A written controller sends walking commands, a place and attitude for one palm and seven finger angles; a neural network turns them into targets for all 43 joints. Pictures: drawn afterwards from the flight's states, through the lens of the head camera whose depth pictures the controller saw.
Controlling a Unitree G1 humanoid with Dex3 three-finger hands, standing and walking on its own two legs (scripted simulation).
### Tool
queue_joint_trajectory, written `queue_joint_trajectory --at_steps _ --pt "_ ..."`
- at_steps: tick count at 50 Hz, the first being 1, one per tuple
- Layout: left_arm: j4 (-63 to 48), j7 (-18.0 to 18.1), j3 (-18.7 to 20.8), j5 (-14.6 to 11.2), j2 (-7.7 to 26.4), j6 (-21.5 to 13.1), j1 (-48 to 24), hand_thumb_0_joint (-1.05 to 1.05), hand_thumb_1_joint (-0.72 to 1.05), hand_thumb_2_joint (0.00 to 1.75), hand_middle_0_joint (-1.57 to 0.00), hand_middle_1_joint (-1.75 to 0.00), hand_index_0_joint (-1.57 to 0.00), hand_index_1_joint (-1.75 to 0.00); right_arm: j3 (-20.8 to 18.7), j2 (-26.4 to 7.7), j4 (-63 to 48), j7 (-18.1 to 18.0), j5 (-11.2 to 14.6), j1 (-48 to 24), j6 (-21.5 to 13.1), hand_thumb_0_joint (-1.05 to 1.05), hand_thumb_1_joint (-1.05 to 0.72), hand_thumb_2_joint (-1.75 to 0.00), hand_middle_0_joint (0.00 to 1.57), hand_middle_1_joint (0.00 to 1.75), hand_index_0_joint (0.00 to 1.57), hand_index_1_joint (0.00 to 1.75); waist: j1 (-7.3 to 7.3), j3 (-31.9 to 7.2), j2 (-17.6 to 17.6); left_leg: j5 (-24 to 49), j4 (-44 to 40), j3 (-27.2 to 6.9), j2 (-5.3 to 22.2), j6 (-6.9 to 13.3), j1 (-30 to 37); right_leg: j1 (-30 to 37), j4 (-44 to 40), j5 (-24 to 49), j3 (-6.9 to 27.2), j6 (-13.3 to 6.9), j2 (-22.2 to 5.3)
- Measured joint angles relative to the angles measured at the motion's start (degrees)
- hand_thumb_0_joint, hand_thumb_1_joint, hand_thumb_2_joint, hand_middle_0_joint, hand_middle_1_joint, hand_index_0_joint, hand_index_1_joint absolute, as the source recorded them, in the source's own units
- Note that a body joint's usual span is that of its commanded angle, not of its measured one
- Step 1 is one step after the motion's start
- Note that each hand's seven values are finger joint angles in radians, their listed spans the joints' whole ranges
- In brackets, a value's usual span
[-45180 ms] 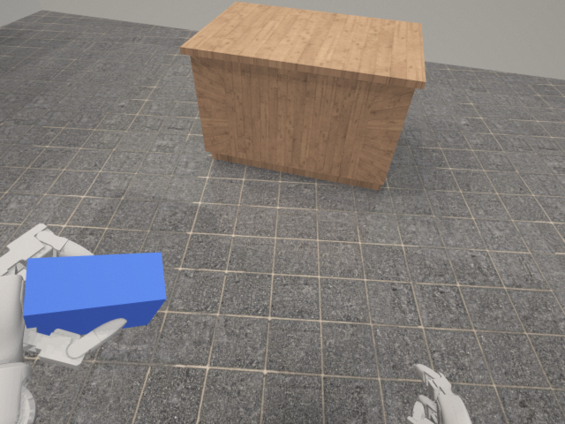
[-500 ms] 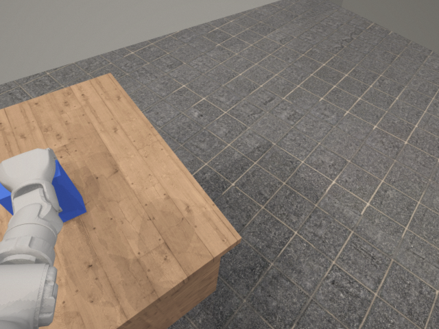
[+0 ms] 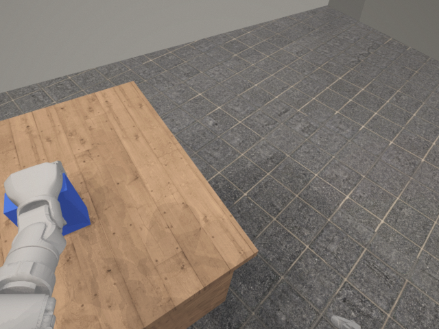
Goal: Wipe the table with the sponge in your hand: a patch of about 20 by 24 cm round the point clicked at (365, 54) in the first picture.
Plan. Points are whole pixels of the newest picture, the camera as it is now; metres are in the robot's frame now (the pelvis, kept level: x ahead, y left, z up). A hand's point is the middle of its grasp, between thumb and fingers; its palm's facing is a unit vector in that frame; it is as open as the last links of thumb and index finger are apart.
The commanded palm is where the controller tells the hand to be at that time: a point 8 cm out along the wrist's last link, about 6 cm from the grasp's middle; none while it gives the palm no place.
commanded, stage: slide back across to the first lane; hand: left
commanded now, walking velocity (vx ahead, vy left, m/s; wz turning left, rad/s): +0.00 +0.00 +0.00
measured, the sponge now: (55, 215) +0.34 +0.36 -0.05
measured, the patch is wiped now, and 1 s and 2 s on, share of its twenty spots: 0.85 0.85 0.90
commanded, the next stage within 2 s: wipe back along the first lane in 0.04 s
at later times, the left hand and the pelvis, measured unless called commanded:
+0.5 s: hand (48, 212) +0.32 +0.35 +0.00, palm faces -0.08 -0.01 -1.00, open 9.8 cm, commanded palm +0.28 +0.32 +0.03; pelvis -0.01 -0.01 +0.00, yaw +0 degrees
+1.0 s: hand (51, 235) +0.28 +0.32 +0.00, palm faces -0.05 -0.02 -1.00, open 9.8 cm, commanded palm +0.23 +0.29 +0.02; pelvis +0.00 -0.01 +0.00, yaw +1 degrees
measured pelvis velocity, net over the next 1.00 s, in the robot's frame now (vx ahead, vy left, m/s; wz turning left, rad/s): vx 0.00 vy -0.01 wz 0.01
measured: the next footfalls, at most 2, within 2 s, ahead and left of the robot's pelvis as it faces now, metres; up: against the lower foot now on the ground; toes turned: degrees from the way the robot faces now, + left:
none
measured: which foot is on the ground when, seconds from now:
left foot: down 0.00-1.00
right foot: down 0.00-1.00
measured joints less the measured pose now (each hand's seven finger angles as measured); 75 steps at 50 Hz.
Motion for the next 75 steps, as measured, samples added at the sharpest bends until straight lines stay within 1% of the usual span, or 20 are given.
queue_joint_trajectory --at_steps 5,10,19,26,31,37,45,50,58,64,75 --pt "0.20 -0.29 0.00 -0.03 0.46 -0.61 0.20 0.00 -0.52 1.12 -0.74 -1.40 -0.76 -1.42 -0.17 -0.31 0.35 -0.32 -0.03 0.41 0.03 0.01 -0.91 -0.89 0.20 0.30 0.20 0.30 -0.01 0.29 -0.02 0.26 -0.16 -0.06 -0.09 0.01 0.24 0.25 -0.12 0.20 -0.08 -0.02 -0.10" --pt "0.23 0.22 -0.69 0.04 0.47 -0.74 0.25 0.00 -0.51 1.11 -0.74 -1.41 -0.76 -1.42 -0.57 -0.52 0.83 -0.40 -0.01 1.04 -0.14 0.01 -0.91 -0.89 0.20 0.30 0.20 0.30 0.04 0.54 0.10 0.47 0.09 -0.23 -0.19 -0.07 -0.07 -0.05 0.24 0.25 -0.31 -0.14 -0.19" --pt "-1.80 2.47 -2.57 -1.50 -0.74 1.31 2.50 -0.01 -0.49 1.09 -0.72 -1.41 -0.74 -1.42 -0.59 -0.30 1.74 -0.49 0.34 1.29 -0.08 0.01 -0.91 -0.89 0.20 0.30 0.20 0.30 0.62 0.44 0.52 0.57 0.28 -0.10 -0.19 -0.22 -0.04 -0.26 0.91 0.17 -0.26 -0.19 -0.20" --pt "-2.52 2.48 -3.43 -1.95 -1.21 2.91 3.59 -0.01 -0.47 1.07 -0.72 -1.41 -0.73 -1.43 0.03 0.10 1.33 -0.68 0.61 0.32 0.09 0.01 -0.91 -0.89 0.20 0.30 0.20 0.30 0.89 0.00 0.42 0.64 -0.02 -0.02 -0.05 -0.42 0.32 -0.11 0.94 0.17 -0.16 -0.38 -0.08" --pt "-6.43 2.64 -3.90 -2.53 -1.88 3.85 6.98 -0.01 -0.46 1.06 -0.71 -1.41 -0.73 -1.43 -0.24 -0.03 0.31 -0.51 0.62 -0.32 0.11 0.01 -0.91 -0.89 0.20 0.30 0.20 0.30 1.27 -0.40 0.72 0.40 -0.09 0.06 0.04 -0.54 0.79 0.28 0.97 -0.05 -0.07 -0.48 0.00" --pt "-12.04 3.01 -4.88 -3.30 -3.56 5.91 11.32 -0.01 -0.45 1.05 -0.70 -1.41 -0.72 -1.43 -0.34 -0.36 -0.25 -0.58 0.67 -1.49 0.25 0.01 -0.91 -0.89 0.20 0.30 0.20 0.30 2.15 -0.70 0.89 0.05 -0.22 -0.06 -0.05 -0.60 1.96 1.39 1.02 -0.53 -0.15 -0.56 -0.06" --pt "-17.48 1.69 -6.34 -3.36 -4.80 8.60 15.51 0.00 -0.44 1.05 -0.70 -1.42 -0.71 -1.43 0.21 -0.26 -1.34 -1.33 0.88 -3.63 0.44 0.01 -0.91 -0.89 0.20 0.30 0.20 0.30 2.62 -0.46 0.63 0.09 -1.27 -0.33 -0.22 -0.74 4.39 3.77 0.22 -0.69 -0.31 -0.77 -0.24" --pt "-21.20 1.42 -6.77 -3.07 -5.43 9.03 18.74 0.00 -0.44 1.05 -0.70 -1.42 -0.71 -1.44 0.30 -0.08 -2.05 -1.47 0.78 -4.52 0.13 0.01 -0.91 -0.89 0.20 0.30 0.20 0.30 3.01 -0.47 0.73 0.04 -1.67 -0.30 -0.25 -0.78 5.37 4.68 -0.04 -0.80 -0.24 -0.82 -0.28" --pt "-25.87 1.78 -7.94 -3.20 -6.80 10.65 22.82 0.00 -0.44 1.05 -0.69 -1.42 -0.71 -1.44 0.62 0.28 -1.90 -1.73 0.72 -5.42 0.02 0.01 -0.91 -0.89 0.20 0.30 0.20 0.30 3.73 -0.29 0.87 -0.03 -2.20 -0.26 -0.35 -0.79 6.84 6.01 -0.28 -1.00 -0.15 -0.87 -0.39" --pt "-28.10 1.51 -8.50 -3.24 -7.51 11.84 24.85 0.01 -0.44 1.05 -0.69 -1.42 -0.71 -1.44 0.83 0.52 -1.67 -1.93 0.75 -5.75 -0.10 0.01 -0.91 -0.89 0.20 0.30 0.20 0.30 3.92 -0.07 0.91 0.06 -2.71 -0.18 -0.41 -0.81 7.88 6.92 -0.51 -1.02 -0.03 -0.90 -0.48" --pt "-32.93 1.67 -9.57 -3.14 -8.64 12.83 29.80 0.01 -0.44 1.05 -0.69 -1.43 -0.71 -1.45 0.72 0.48 -1.61 -1.87 0.72 -6.15 -0.45 0.01 -0.91 -0.89 0.20 0.30 0.20 0.30 4.25 -0.01 1.23 0.09 -3.29 0.25 -0.40 -0.80 9.34 8.07 -0.62 -1.08 0.44 -0.92 -0.49"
